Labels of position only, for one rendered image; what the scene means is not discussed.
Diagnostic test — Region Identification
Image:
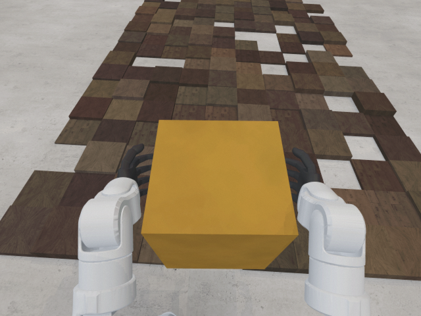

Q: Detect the left robot hand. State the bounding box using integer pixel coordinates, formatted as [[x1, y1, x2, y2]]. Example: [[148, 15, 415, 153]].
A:
[[116, 144, 154, 197]]

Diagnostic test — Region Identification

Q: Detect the right robot hand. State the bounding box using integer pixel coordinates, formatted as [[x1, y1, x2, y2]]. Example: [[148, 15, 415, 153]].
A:
[[285, 147, 320, 203]]

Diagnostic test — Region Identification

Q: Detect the robot right forearm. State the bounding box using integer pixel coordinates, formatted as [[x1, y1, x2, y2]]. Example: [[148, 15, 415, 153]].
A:
[[297, 182, 370, 316]]

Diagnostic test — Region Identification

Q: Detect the carton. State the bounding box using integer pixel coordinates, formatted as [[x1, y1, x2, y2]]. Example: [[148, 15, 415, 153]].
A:
[[141, 120, 299, 269]]

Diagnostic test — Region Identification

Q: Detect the robot left forearm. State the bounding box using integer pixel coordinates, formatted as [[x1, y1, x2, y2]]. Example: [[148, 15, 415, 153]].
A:
[[72, 177, 141, 316]]

